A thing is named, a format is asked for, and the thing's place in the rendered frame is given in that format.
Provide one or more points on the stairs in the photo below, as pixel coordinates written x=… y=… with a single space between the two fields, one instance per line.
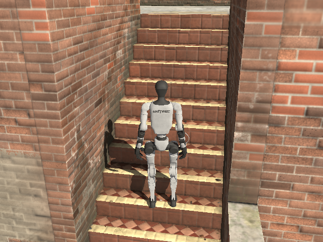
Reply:
x=190 y=53

